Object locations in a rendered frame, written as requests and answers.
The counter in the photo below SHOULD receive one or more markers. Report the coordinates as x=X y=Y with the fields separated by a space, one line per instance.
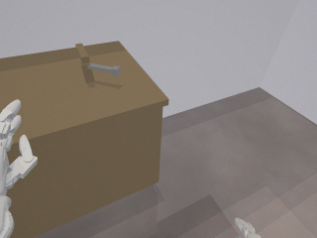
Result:
x=96 y=136

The robot left hand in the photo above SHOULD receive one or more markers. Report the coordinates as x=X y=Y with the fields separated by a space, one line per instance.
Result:
x=9 y=123

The robot right hand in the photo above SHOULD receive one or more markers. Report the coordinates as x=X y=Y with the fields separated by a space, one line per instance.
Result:
x=247 y=229

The tap lever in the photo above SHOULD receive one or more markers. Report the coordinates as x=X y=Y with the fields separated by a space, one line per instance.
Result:
x=115 y=70

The left robot forearm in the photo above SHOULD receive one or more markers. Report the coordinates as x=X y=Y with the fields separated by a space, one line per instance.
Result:
x=6 y=219

